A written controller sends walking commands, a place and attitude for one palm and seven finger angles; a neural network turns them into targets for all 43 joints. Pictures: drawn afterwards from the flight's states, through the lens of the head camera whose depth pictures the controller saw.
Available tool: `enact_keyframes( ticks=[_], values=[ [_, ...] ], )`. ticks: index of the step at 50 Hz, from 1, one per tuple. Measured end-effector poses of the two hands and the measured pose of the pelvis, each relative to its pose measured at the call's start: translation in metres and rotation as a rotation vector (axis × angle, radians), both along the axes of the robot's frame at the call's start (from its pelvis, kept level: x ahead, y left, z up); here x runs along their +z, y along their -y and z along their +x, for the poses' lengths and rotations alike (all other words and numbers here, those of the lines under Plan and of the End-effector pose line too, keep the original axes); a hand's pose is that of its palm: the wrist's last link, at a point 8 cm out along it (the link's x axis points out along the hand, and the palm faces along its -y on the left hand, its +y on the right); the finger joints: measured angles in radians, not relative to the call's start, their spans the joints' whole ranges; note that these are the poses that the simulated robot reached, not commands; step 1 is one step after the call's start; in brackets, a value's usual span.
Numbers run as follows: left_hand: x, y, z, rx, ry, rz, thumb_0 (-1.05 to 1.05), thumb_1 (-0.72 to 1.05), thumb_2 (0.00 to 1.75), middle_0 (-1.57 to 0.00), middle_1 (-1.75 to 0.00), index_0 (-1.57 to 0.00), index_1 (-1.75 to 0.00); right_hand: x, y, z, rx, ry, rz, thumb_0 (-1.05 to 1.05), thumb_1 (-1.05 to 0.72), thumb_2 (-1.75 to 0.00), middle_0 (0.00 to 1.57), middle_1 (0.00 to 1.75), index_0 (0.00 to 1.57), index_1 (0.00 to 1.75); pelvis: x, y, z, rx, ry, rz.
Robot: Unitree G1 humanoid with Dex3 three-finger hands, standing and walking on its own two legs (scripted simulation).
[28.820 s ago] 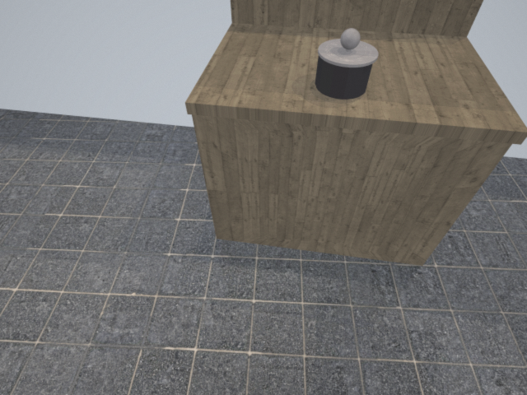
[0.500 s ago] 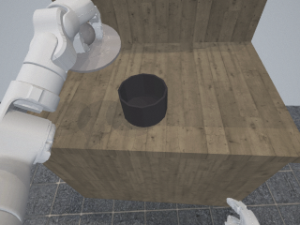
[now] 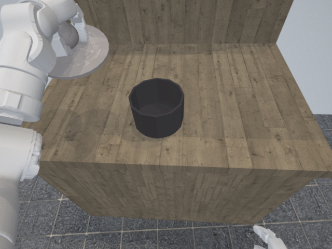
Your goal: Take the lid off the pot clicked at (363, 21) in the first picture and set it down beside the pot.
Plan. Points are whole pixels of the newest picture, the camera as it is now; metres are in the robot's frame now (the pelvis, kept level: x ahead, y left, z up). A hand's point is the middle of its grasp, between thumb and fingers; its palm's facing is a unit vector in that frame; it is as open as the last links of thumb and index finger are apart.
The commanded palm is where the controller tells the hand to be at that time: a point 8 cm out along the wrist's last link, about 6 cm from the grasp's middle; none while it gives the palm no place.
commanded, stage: move the lid sideways beside the pot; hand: left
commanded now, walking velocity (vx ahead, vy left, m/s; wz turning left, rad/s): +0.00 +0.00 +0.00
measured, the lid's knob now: (65, 35) +0.49 +0.22 +0.26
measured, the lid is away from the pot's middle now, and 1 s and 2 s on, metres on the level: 0.18 0.23 0.24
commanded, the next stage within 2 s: lower the lid onto the table in 0.58 s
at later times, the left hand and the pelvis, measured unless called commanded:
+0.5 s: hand (33, 43) +0.46 +0.27 +0.27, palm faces -0.20 -0.06 -0.98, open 7.6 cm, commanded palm +0.45 +0.27 +0.34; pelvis +0.00 +0.01 +0.00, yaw +0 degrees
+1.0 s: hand (45, 50) +0.46 +0.26 +0.25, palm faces -0.23 -0.07 -0.97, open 7.6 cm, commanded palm +0.44 +0.26 +0.32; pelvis +0.00 +0.01 +0.00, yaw +0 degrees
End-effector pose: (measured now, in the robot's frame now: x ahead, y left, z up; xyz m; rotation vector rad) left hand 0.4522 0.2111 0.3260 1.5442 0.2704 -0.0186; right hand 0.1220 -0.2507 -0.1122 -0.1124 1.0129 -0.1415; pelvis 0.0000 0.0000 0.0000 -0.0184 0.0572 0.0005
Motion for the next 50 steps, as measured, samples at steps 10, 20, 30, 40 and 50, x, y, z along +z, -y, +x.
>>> enact_keyframes(
  ticks=[10, 20, 30, 40, 50],
  values=[
    [0.003, -0.024, -0.001, 0.023, 0.002, -0.004, 0.00, 0.16, 0.94, -0.66, -0.88, -0.70, -0.90, 0.000, 0.004, -0.007, -0.012, -0.031, -0.019, 0.01, -0.91, -0.90, 0.20, 0.30, 0.20, 0.30, 0.000, -0.001, 0.001, 0.004, -0.006, -0.005],
    [-0.002, -0.045, -0.002, 0.046, -0.014, 0.007, 0.01, 0.17, 0.94, -0.66, -0.88, -0.70, -0.90, -0.002, 0.001, -0.009, -0.010, -0.060, -0.024, 0.01, -0.91, -0.90, 0.20, 0.30, 0.20, 0.30, 0.000, -0.004, 0.001, 0.008, -0.014, -0.010],
    [-0.002, -0.060, -0.004, 0.066, -0.024, 0.032, 0.00, 0.17, 0.94, -0.66, -0.88, -0.70, -0.90, -0.003, -0.002, -0.011, -0.008, -0.082, -0.029, 0.01, -0.91, -0.90, 0.20, 0.30, 0.20, 0.30, 0.000, -0.007, 0.001, 0.014, -0.021, -0.015],
    [-0.002, -0.047, -0.001, 0.028, -0.017, -0.009, 0.00, 0.17, 0.94, -0.66, -0.88, -0.70, -0.90, -0.004, -0.010, -0.007, 0.001, -0.062, -0.015, 0.01, -0.91, -0.90, 0.20, 0.30, 0.20, 0.30, -0.001, -0.013, -0.002, 0.015, -0.021, -0.016],
    [-0.017, -0.045, 0.000, 0.046, -0.048, -0.026, 0.00, 0.17, 0.94, -0.66, -0.88, -0.70, -0.90, -0.002, -0.013, -0.009, -0.012, -0.033, 0.003, 0.01, -0.91, -0.90, 0.20, 0.30, 0.20, 0.30, -0.001, -0.013, -0.003, 0.002, -0.019, -0.013]
  ],
)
